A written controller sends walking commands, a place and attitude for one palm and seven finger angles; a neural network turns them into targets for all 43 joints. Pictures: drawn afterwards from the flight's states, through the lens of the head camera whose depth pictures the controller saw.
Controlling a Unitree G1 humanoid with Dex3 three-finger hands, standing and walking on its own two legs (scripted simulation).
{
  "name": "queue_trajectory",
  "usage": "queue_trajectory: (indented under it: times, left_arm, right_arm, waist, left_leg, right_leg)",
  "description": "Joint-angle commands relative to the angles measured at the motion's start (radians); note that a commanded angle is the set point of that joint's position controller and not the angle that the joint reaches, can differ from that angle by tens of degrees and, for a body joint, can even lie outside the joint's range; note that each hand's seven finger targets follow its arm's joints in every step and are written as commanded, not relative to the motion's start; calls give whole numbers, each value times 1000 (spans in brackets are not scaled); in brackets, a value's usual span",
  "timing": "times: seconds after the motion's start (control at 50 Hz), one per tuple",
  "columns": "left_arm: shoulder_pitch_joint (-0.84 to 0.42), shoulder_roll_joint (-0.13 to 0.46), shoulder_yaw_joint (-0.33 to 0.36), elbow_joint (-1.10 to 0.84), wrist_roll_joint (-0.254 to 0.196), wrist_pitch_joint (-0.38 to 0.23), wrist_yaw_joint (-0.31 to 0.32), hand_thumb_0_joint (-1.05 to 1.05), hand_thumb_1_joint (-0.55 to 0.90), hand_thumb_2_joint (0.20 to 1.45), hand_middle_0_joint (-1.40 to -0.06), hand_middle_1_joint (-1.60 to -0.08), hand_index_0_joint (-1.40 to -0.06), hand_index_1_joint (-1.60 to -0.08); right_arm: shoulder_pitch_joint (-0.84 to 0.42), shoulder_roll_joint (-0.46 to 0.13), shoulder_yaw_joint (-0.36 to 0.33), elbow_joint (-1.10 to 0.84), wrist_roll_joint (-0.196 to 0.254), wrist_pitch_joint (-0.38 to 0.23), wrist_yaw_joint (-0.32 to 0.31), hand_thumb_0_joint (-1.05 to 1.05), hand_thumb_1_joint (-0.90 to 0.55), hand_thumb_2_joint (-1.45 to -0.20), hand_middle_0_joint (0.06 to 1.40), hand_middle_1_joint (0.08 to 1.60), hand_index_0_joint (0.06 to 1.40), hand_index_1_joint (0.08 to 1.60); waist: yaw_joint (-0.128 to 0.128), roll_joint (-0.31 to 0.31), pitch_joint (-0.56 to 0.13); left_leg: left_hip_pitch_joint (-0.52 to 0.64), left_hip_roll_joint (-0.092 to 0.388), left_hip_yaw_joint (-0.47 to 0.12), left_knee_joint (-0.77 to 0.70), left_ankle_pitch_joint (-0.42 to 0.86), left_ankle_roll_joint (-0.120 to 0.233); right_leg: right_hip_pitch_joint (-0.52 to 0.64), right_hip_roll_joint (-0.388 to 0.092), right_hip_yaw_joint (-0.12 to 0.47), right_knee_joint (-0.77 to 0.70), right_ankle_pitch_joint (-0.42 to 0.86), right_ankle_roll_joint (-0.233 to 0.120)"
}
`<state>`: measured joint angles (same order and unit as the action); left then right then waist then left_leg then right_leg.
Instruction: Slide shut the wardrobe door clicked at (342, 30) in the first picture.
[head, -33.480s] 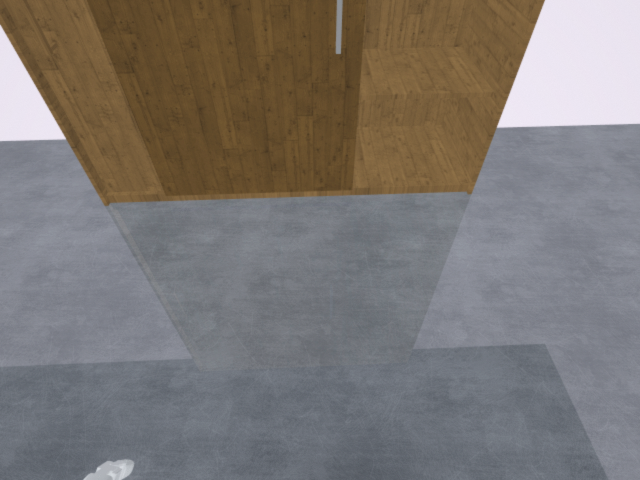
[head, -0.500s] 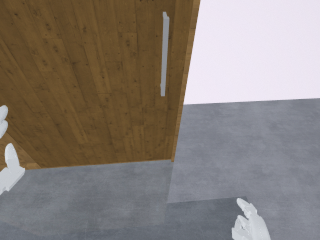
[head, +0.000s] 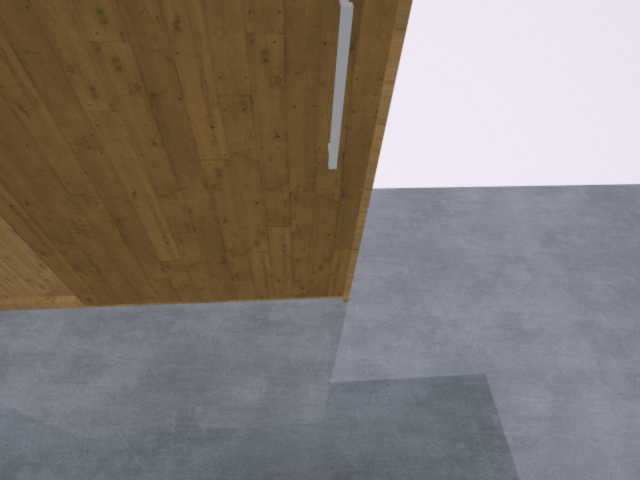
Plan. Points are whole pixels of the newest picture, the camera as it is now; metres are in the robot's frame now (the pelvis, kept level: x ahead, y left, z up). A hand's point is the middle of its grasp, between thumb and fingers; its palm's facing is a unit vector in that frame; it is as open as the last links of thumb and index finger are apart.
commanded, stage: let the arm hang, fingers relaxed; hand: left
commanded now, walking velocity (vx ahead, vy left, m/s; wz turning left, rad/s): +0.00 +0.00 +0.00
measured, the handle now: (337, 93) +0.71 +0.01 +0.08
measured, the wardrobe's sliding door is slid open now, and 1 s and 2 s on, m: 0.00 0.00 0.00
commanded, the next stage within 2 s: look to check the result in 0.66 s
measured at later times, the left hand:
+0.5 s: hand (137, 477) +0.14 +0.25 -0.14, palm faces -0.02 -0.94 -0.34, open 7.4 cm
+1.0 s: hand out of the picture +0.11 +0.23 -0.15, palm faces -0.04 -0.94 -0.33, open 7.4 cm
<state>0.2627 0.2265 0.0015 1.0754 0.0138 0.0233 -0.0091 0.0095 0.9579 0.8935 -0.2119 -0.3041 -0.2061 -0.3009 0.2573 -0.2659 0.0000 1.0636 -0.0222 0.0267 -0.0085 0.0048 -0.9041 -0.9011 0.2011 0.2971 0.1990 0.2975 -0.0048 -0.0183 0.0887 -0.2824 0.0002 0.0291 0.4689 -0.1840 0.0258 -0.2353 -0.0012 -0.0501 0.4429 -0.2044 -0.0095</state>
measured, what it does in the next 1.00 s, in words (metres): stands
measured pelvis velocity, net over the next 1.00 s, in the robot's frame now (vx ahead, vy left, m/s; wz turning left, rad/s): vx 0.04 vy -0.01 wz -0.01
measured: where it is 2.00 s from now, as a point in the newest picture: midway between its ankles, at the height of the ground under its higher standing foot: outside the picture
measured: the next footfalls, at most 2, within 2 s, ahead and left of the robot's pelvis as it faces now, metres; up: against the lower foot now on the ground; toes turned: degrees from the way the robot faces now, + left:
none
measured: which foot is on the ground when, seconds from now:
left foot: down 0.00-1.00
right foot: down 0.00-1.00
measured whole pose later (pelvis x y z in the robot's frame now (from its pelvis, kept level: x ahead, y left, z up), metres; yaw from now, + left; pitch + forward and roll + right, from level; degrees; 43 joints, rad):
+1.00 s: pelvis +0.04 -0.01 +0.01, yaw -1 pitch -1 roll +0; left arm 0.11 0.32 0.01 1.15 0.01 -0.01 -0.01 0.01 0.91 0.89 -0.21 -0.30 -0.20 -0.30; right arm 0.10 -0.33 0.01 1.13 -0.01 0.00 -0.01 0.00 -0.90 -0.90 0.20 0.30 0.20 0.30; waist -0.01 0.02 0.06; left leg -0.12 0.00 0.04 0.30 -0.16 0.01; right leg -0.09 0.01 -0.04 0.30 -0.19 -0.02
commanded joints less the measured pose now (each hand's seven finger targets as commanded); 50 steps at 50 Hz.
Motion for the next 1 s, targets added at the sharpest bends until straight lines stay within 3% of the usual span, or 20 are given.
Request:
queue_trajectory:
  times: [0.0,0.14,0.34,0.44,0.5,0.64,0.9,0.98]
  left_arm:
    - [-77,215,51,-35,-1,-43,19,0,900,900,-200,-300,-200,-300]
    - [-120,247,53,9,0,-41,18,0,900,900,-200,-300,-200,-300]
    - [-202,288,49,1,1,-52,16,0,900,900,-200,-300,-200,-300]
    - [-230,303,49,-11,1,-59,15,0,900,900,-200,-300,-200,-300]
    - [-233,306,51,-19,2,-62,15,0,900,900,-200,-300,-200,-300]
    - [-238,307,50,-22,0,-62,15,0,900,900,-200,-300,-200,-300]
    - [-204,306,50,-3,-3,-64,21,0,900,900,-200,-300,-200,-300]
    - [-206,306,47,6,-4,-62,22,0,900,900,-200,-300,-200,-300]
  right_arm:
    - [-47,-170,-48,-51,4,-33,-16,0,-900,-900,200,300,200,300]
    - [-61,-200,-55,-12,0,-31,-14,0,-900,-900,200,300,200,300]
    - [-160,-244,-46,-1,2,-46,-3,0,-900,-900,200,300,200,300]
    - [-192,-257,-42,-2,4,-54,0,0,-900,-900,200,300,200,300]
    - [-208,-263,-42,-4,6,-56,0,0,-900,-900,200,300,200,300]
    - [-221,-270,-36,-5,5,-57,-2,0,-900,-900,200,300,200,300]
    - [-197,-268,-36,2,8,-51,-10,0,-900,-900,200,300,200,300]
    - [-195,-266,-36,9,7,-47,-10,0,-900,-900,200,300,200,300]
  waist:
    - [-7,66,-95]
    - [-6,20,-63]
    - [-3,19,-94]
    - [-4,9,-145]
    - [-3,10,-135]
    - [-6,38,-143]
    - [-8,15,-165]
    - [-11,8,-143]
  left_leg:
    - [52,107,-125,-122,-74,17]
    - [52,113,-137,-162,-118,19]
    - [110,128,-142,-197,44,11]
    - [157,130,-134,-193,154,7]
    - [167,128,-128,-192,178,4]
    - [194,130,-115,-194,199,-1]
    - [238,135,-99,-181,233,-2]
    - [233,135,-96,-188,199,-5]
  right_leg:
    - [20,-105,130,-142,-83,-51]
    - [15,-110,124,-166,-135,-47]
    - [65,-120,115,-159,12,-27]
    - [105,-129,112,-153,107,-21]
    - [104,-130,112,-160,131,-21]
    - [120,-136,118,-169,165,-25]
    - [150,-137,123,-181,245,-30]
    - [138,-137,126,-192,225,-30]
